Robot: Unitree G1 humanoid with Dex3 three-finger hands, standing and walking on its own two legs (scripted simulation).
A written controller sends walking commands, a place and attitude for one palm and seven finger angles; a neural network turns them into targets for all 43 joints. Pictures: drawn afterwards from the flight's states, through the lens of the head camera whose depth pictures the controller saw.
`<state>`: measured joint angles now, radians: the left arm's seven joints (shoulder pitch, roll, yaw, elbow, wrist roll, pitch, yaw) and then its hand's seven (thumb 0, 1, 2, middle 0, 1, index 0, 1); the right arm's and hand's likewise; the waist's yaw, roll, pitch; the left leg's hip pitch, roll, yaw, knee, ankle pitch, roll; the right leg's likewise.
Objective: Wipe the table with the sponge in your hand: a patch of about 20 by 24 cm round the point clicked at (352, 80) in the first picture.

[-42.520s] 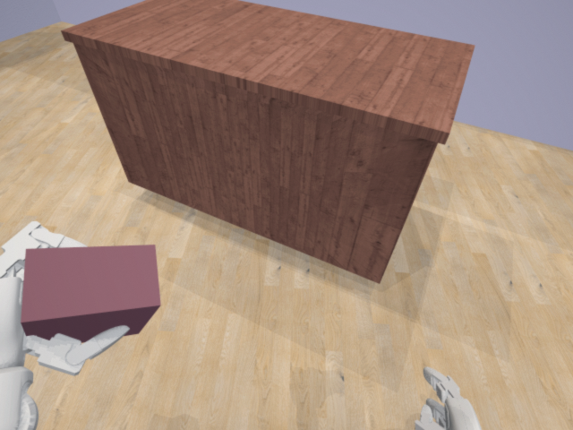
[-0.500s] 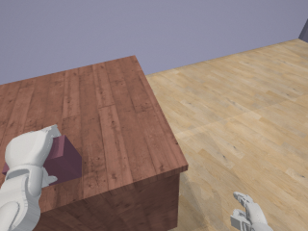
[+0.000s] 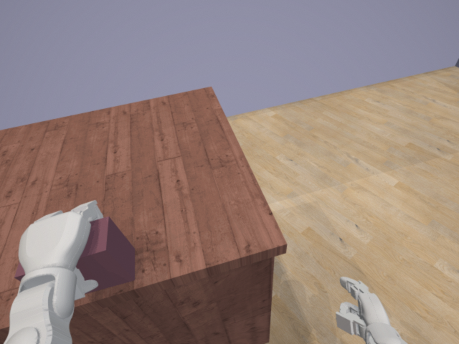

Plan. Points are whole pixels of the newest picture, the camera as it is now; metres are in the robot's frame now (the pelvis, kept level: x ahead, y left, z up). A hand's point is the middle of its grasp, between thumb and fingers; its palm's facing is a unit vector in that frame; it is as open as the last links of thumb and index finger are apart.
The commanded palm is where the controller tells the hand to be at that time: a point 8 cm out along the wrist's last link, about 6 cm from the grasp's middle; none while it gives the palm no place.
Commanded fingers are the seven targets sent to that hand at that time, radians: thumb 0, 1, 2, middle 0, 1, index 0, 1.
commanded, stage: lift the sponge slowly off the table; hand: left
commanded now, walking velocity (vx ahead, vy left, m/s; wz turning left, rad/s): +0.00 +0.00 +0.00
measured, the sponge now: (88, 265) +0.20 +0.28 +0.06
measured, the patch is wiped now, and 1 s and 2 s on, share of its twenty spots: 1.00 1.00 1.00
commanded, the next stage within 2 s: bring the sponge back beside the body in 1.94 s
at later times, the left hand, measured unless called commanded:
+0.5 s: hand (79, 259) +0.19 +0.26 +0.11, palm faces +0.06 -0.10 -0.99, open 10.4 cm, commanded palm +0.16 +0.27 +0.17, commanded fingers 0.00 0.10 1.30 -1.20 -1.60 -1.20 -1.60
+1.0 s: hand (65, 248) +0.19 +0.27 +0.14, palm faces +0.09 -0.07 -0.99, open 10.4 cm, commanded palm +0.16 +0.27 +0.21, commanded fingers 0.00 0.10 1.30 -1.20 -1.60 -1.20 -1.60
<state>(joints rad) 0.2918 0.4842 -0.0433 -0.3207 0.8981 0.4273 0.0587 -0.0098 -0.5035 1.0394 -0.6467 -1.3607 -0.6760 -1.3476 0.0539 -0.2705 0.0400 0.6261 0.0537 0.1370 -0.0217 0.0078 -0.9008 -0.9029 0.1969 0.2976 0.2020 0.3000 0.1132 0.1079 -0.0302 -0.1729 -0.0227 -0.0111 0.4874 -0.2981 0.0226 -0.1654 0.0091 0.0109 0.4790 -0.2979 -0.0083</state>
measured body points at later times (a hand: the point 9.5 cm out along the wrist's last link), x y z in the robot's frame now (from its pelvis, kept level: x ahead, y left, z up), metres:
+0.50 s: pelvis -0.01 -0.02 +0.00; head -0.02 -0.06 +0.45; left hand +0.18 +0.27 +0.16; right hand +0.23 -0.22 -0.09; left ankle -0.02 +0.11 -0.74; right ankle -0.03 -0.12 -0.74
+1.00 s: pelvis -0.02 -0.02 +0.00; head -0.04 -0.07 +0.45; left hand +0.18 +0.27 +0.19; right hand +0.23 -0.23 -0.08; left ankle -0.02 +0.11 -0.74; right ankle -0.03 -0.12 -0.74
